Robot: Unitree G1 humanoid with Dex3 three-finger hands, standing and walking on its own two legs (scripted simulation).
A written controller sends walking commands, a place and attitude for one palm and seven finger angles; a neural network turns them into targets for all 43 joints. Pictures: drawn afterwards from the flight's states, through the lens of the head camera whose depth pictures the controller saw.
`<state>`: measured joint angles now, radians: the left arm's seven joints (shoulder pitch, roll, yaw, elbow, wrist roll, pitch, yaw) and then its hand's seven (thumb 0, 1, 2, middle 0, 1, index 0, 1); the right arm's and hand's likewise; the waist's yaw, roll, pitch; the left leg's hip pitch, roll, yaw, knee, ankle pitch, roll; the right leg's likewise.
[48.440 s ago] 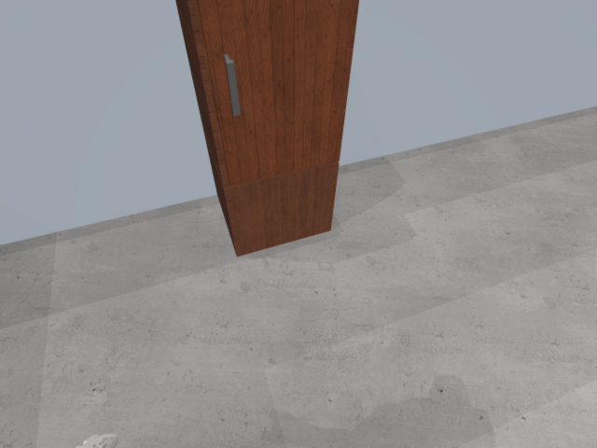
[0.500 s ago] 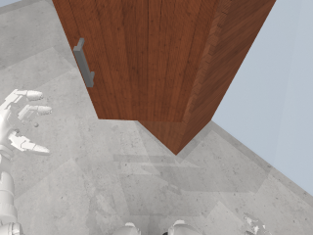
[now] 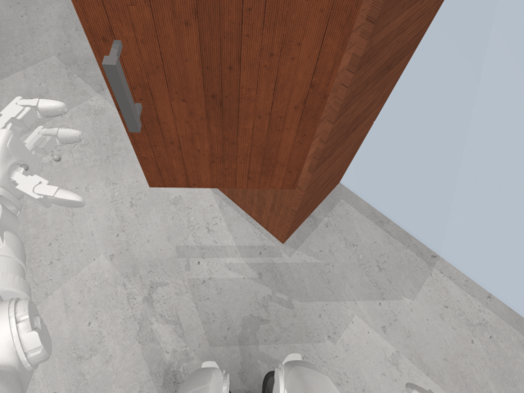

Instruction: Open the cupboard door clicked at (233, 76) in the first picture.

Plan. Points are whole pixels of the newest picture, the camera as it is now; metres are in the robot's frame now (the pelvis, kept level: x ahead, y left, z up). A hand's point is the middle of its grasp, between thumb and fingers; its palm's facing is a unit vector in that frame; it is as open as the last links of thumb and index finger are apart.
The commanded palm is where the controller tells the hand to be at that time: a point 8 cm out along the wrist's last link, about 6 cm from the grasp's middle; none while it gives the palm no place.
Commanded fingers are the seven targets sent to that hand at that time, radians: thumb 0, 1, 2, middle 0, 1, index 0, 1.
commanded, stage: move the hooked fingers beside the handle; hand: left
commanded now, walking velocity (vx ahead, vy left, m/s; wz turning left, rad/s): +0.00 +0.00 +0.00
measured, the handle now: (126, 89) +0.57 +0.22 +0.07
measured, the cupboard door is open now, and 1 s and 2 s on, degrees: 44 44 44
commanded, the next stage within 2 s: slide the fingers in behind the handle in 1.40 s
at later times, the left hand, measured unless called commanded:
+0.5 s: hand (69, 122) +0.50 +0.29 +0.07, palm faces +0.02 -1.00 +0.01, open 14.0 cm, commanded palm +0.49 +0.33 +0.07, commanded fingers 0.00 -0.50 0.30 -0.30 -1.20 -0.30 -1.20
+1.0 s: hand (83, 110) +0.53 +0.28 +0.06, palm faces +0.02 -1.00 -0.01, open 14.0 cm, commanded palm +0.51 +0.32 +0.06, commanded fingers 0.00 -0.50 0.30 -0.30 -1.20 -0.30 -1.20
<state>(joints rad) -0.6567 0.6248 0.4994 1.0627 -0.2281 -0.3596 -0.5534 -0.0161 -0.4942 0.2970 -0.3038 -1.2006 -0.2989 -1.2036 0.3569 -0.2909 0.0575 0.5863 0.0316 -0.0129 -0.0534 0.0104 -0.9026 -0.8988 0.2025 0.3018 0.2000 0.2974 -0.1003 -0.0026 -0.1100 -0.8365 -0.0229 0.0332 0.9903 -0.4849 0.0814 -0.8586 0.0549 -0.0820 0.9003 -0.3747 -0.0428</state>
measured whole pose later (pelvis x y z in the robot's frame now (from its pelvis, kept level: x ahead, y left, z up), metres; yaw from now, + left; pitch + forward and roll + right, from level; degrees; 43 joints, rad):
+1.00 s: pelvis +0.01 +0.01 -0.01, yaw -2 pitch +25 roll -6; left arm -0.93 0.78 0.53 1.22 -0.10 -0.34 -0.45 -0.02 -0.49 0.30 -0.30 -1.20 -0.30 -1.20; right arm 0.43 -0.29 0.08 0.59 -0.01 0.11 -0.02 0.01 -0.90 -0.90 0.20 0.30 0.20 0.30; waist -0.21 0.02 -0.09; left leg -0.98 0.00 0.02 1.05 -0.52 0.09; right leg -0.97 0.08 -0.10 0.90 -0.38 -0.03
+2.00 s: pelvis +0.01 +0.01 -0.01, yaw -1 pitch +24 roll -5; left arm -0.92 0.67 0.46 1.20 -0.11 -0.36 -0.38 -0.02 -0.49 0.30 -0.30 -1.20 -0.30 -1.20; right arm 0.43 -0.28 0.08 0.60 0.00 0.11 -0.02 0.01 -0.90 -0.90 0.20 0.30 0.20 0.30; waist -0.20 0.02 -0.10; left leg -0.95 0.00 0.02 1.04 -0.51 0.09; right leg -0.95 0.07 -0.09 0.91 -0.37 -0.03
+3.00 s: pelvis +0.01 +0.00 -0.01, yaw -1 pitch +22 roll -4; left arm -0.87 0.56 0.41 1.19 -0.12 -0.41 -0.29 -0.02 -0.49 0.30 -0.30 -1.20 -0.30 -1.20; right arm 0.42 -0.27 0.06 0.61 0.00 0.10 0.00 0.01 -0.90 -0.90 0.20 0.30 0.20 0.30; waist -0.18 0.02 -0.11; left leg -0.90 -0.01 0.03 1.02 -0.51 0.08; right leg -0.92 0.07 -0.08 0.92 -0.39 -0.05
